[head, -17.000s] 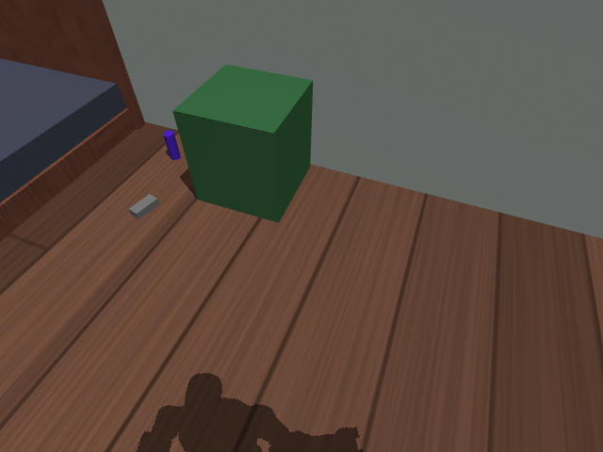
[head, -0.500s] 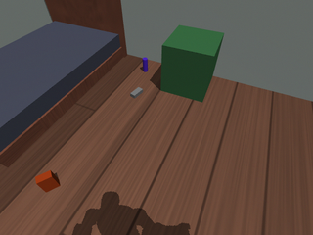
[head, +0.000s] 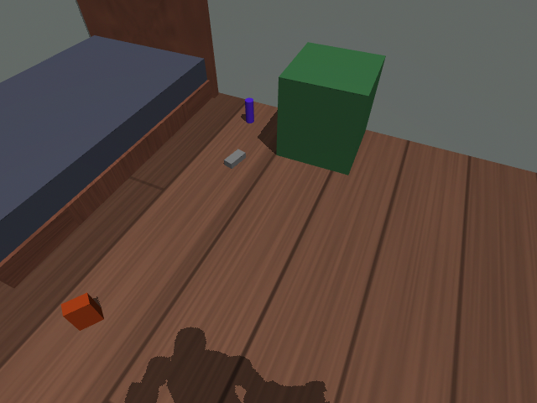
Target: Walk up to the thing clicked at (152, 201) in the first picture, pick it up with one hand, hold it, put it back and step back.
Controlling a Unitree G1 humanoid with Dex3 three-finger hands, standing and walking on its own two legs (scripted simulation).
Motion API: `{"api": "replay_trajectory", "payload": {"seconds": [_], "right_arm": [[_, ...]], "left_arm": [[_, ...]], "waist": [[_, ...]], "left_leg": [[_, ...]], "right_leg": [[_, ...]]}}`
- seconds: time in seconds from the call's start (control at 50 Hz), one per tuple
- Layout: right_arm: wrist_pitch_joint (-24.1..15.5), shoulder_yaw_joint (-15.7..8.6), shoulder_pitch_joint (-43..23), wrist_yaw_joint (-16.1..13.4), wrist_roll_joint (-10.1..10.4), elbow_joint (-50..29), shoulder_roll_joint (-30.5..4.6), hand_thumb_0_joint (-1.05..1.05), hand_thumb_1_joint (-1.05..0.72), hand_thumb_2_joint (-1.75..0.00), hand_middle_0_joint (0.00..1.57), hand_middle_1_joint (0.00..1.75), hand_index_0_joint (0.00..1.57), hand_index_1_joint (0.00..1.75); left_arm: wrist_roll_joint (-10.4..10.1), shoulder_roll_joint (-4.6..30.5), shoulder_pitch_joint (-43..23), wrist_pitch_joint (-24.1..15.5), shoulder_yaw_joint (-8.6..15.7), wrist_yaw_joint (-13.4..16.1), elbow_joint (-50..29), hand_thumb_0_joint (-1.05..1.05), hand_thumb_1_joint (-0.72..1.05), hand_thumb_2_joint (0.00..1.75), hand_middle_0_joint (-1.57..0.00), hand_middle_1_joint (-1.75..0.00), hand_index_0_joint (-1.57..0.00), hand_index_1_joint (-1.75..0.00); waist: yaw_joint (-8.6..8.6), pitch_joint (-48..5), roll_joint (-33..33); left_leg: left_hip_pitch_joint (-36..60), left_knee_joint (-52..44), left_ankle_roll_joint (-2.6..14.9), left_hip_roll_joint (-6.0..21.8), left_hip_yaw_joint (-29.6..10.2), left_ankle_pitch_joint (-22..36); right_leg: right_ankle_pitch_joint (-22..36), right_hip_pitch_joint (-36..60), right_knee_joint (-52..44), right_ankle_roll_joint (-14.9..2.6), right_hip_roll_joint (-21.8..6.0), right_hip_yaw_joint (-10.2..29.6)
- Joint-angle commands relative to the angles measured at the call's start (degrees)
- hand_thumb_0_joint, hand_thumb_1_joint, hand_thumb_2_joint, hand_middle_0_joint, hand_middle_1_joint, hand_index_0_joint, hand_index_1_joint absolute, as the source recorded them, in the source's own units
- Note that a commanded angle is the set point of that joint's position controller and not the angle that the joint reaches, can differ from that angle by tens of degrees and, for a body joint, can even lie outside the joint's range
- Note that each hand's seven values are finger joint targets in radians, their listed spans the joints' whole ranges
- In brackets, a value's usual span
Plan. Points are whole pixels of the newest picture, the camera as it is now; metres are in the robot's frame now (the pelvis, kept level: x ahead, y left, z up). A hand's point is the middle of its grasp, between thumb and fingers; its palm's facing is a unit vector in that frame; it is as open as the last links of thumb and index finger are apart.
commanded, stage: stand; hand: left
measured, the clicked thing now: (235, 158) +1.50 +0.16 -0.76
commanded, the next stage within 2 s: walk up in 0.04 s
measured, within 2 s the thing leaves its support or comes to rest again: neither
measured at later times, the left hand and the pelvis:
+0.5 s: hand (142, 398) +0.18 +0.21 -0.13, palm faces -0.01 -0.91 -0.42, open 7.4 cm; pelvis +0.12 -0.07 -0.01, yaw -3 degrees
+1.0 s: hand (157, 266) +0.44 +0.25 -0.16, palm faces -0.06 -0.94 -0.33, open 7.4 cm; pelvis +0.36 -0.02 -0.01, yaw -1 degrees
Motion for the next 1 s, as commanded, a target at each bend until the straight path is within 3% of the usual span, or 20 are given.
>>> {"api": "replay_trajectory", "payload": {"seconds": [0.0,0.02,0.06,0.1,0.12,0.2,0.28,0.3,0.32,0.34,0.36,0.44,0.58,0.7,0.78,0.8,0.82,0.84,0.92,0.98], "right_arm": [[-1.2,-2.5,-1.5,-0.7,-0.2,-3.5,-12.0,0.00,-0.90,-0.90,0.20,0.30,0.20,0.30],[-2.4,-6.2,1.8,0.6,-1.1,-6.6,-17.2,0.00,-0.90,-0.90,0.20,0.30,0.20,0.30],[-2.7,-7.8,6.0,1.4,-1.7,-5.1,-19.4,0.00,-0.90,-0.90,0.20,0.30,0.20,0.30],[-3.3,-9.1,7.4,1.4,-1.8,-6.4,-20.9,0.00,-0.90,-0.90,0.20,0.30,0.20,0.30],[-3.8,-8.9,6.4,1.4,-1.9,-7.2,-20.0,0.00,-0.90,-0.90,0.20,0.30,0.20,0.30],[-4.0,-8.3,2.2,2.1,-2.0,-10.6,-18.2,0.00,-0.90,-0.90,0.20,0.30,0.20,0.30],[-3.2,-7.3,-3.6,2.5,-1.8,-13.8,-14.6,0.00,-0.90,-0.90,0.20,0.30,0.20,0.30],[-3.1,-6.1,-1.4,2.5,-1.9,-14.2,-10.8,0.00,-0.90,-0.90,0.20,0.30,0.20,0.30],[-2.8,-4.8,0.5,2.6,-1.3,-15.3,-8.4,0.00,-0.90,-0.90,0.20,0.30,0.20,0.30],[-2.2,-5.8,3.4,2.4,-0.4,-14.7,-12.5,0.00,-0.90,-0.90,0.20,0.30,0.20,0.30],[-2.0,-6.9,4.6,2.4,-0.6,-13.9,-16.0,0.00,-0.90,-0.90,0.20,0.30,0.20,0.30],[-2.2,-6.6,11.3,3.1,0.4,-9.8,-15.9,0.00,-0.90,-0.90,0.20,0.30,0.20,0.30],[-2.0,-7.1,6.2,4.9,-1.0,-13.8,-15.4,0.00,-0.90,-0.90,0.20,0.30,0.20,0.30],[-3.1,-6.5,0.8,5.4,-1.5,-17.1,-13.4,0.00,-0.90,-0.90,0.20,0.30,0.20,0.30],[-3.9,-8.4,12.6,4.1,-2.1,-13.9,-15.5,0.00,-0.90,-0.90,0.20,0.30,0.20,0.30],[-4.4,-9.6,20.5,3.3,-2.8,-12.2,-18.9,0.00,-0.90,-0.90,0.20,0.30,0.20,0.30],[-4.9,-10.8,22.3,2.4,-2.8,-13.5,-23.5,0.00,-0.90,-0.90,0.20,0.30,0.20,0.30],[-4.9,-11.0,21.3,2.4,-0.4,-14.5,-24.5,0.00,-0.90,-0.90,0.20,0.30,0.20,0.30],[-5.1,-7.7,11.7,1.2,0.4,-17.1,-17.5,0.00,-0.90,-0.90,0.20,0.30,0.20,0.30],[-5.7,-7.1,11.0,1.1,0.4,-18.1,-16.8,0.00,-0.90,-0.90,0.20,0.30,0.20,0.30]], "left_arm": [[0.2,12.3,-1.2,-1.1,2.4,0.7,-3.1,0.00,0.90,0.90,-0.20,-0.30,-0.20,-0.30],[1.3,17.4,0.6,-1.8,5.8,-1.2,-6.5,0.00,0.90,0.90,-0.20,-0.30,-0.20,-0.30],[2.0,15.8,-4.6,-1.5,6.1,-2.5,-8.0,0.00,0.90,0.90,-0.20,-0.30,-0.20,-0.30],[2.2,14.9,-8.1,-1.8,6.1,-3.2,-10.9,0.00,0.90,0.90,-0.20,-0.30,-0.20,-0.30],[2.0,14.6,-8.6,-2.2,5.9,-3.4,-11.4,0.00,0.90,0.90,-0.20,-0.30,-0.20,-0.30],[1.1,14.0,-2.9,-2.9,6.1,-5.2,-10.9,0.00,0.90,0.90,-0.20,-0.30,-0.20,-0.30],[1.1,16.5,15.6,-3.5,8.5,-3.9,-4.5,0.00,0.90,0.90,-0.20,-0.30,-0.20,-0.30],[1.5,20.6,22.5,-3.9,10.2,-2.9,-2.7,0.00,0.90,0.90,-0.20,-0.30,-0.20,-0.30],[2.1,24.2,24.1,-4.0,11.4,-2.1,-4.3,0.00,0.90,0.90,-0.20,-0.30,-0.20,-0.30],[2.0,25.6,16.1,-4.1,10.8,-2.0,-7.8,0.00,0.90,0.90,-0.20,-0.30,-0.20,-0.30],[1.5,25.8,8.6,-4.2,10.2,-2.2,-11.0,0.00,0.90,0.90,-0.20,-0.30,-0.20,-0.30],[0.1,18.4,2.9,-5.1,8.1,-2.1,-12.4,0.00,0.90,0.90,-0.20,-0.30,-0.20,-0.30],[0.5,19.6,5.6,-6.2,8.8,-1.6,-14.4,0.00,0.90,0.90,-0.20,-0.30,-0.20,-0.30],[0.8,19.4,8.0,-5.9,9.0,-2.0,-14.3,0.00,0.90,0.90,-0.20,-0.30,-0.20,-0.30],[0.4,17.7,7.3,-5.1,7.6,-1.8,-15.2,0.00,0.90,0.90,-0.20,-0.30,-0.20,-0.30],[0.0,14.4,10.9,-4.6,6.5,-1.6,-15.4,0.00,0.90,0.90,-0.20,-0.30,-0.20,-0.30],[-0.9,9.3,13.7,-4.5,5.3,-1.8,-16.2,0.00,0.90,0.90,-0.20,-0.30,-0.20,-0.30],[-0.8,15.8,11.2,-4.2,6.7,-1.2,-16.0,0.00,0.90,0.90,-0.20,-0.30,-0.20,-0.30],[-1.8,15.4,10.5,-4.4,5.5,-1.7,-14.4,0.00,0.90,0.90,-0.20,-0.30,-0.20,-0.30],[-1.5,14.0,11.0,-3.4,5.6,-2.8,-14.3,0.00,0.90,0.90,-0.20,-0.30,-0.20,-0.30]], "waist": [[0.25,-3.7,-0.9],[-0.12,-9.7,-0.9],[-3.28,-1.3,5.1],[-4.85,6.1,7.7],[-4.10,8.3,5.5],[-0.96,4.3,9.6],[8.75,-4.5,2.0],[11.50,-7.3,-13.3],[12.09,-5.4,-19.9],[7.98,-3.5,-12.2],[4.82,1.1,-8.8],[-0.17,4.7,-7.9],[1.58,5.4,-5.8],[3.11,3.0,-4.7],[-3.31,-4.0,2.1],[-5.99,-9.3,10.5],[-5.14,-11.2,23.4],[-6.07,-12.6,14.6],[-1.05,-2.5,5.8],[-0.06,-0.5,6.9]], "left_leg": [[-0.3,-3.2,1.92,6.4,-4.3,8.7],[3.1,0.5,6.03,5.9,-5.2,-20.4],[6.9,-6.8,9.95,11.8,-13.6,-37.1],[7.0,-14.1,15.22,23.1,-23.3,-31.2],[6.8,-13.9,15.66,23.3,-22.8,-24.2],[3.2,-11.1,12.15,15.4,-10.4,-18.7],[-16.0,12.5,7.35,7.9,1.7,-15.0],[-26.7,31.2,5.59,1.5,6.3,-21.0],[-36.3,43.5,4.01,-4.8,-1.3,-24.8],[-33.4,48.6,3.17,-4.2,-7.0,-19.9],[-31.7,48.7,3.28,0.3,-9.0,-16.1],[-25.3,42.1,2.62,3.1,-9.7,-4.6],[-30.7,30.2,-1.00,3.6,-8.3,2.4],[-23.4,15.2,0.84,5.5,-0.5,5.2],[-2.8,10.2,4.05,1.1,3.4,3.2],[9.5,7.8,7.42,4.0,-3.0,-4.5],[18.6,3.4,12.01,18.7,-29.7,-7.6],[19.1,-2.4,17.95,23.1,-42.6,-8.3],[1.0,-1.0,12.13,15.9,-13.2,13.6],[-3.8,-2.5,12.44,14.6,-7.2,15.5]], "right_leg": [[11.6,0.9,-1.4,-2.94,-5.7,2.9],[-18.7,-0.8,3.4,-5.12,-2.1,2.0],[-25.6,-21.4,12.6,-4.21,0.2,-2.3],[-18.6,-33.0,25.5,-3.04,-1.6,-2.2],[-16.5,-33.4,24.8,-3.02,-3.5,-0.4],[-12.4,-22.1,18.4,-2.57,-3.2,-4.0],[0.0,12.7,9.2,-2.80,-0.5,-7.6],[-11.0,22.1,5.0,-3.45,-3.0,-1.0],[-31.6,20.4,-4.9,-5.37,-13.8,19.8],[-46.8,9.9,-15.9,-9.56,-22.6,36.4],[-48.6,2.5,-16.1,-13.04,-24.0,37.0],[-26.7,-6.4,-12.6,-9.71,-13.3,11.7],[-24.4,-3.1,-14.5,-12.71,-14.4,5.7],[-3.1,3.6,-6.6,-11.44,-12.4,-3.7],[15.7,-0.7,16.5,-9.72,-10.1,-7.5],[11.6,-9.3,34.1,-7.65,-5.6,-10.2],[-18.1,-25.9,47.3,-4.41,4.5,-8.8],[-22.7,-29.6,50.9,-5.69,4.6,-1.8],[-10.7,-24.2,47.3,-5.44,-1.9,3.1],[-8.0,-20.8,39.5,-3.15,-2.7,0.2]]}}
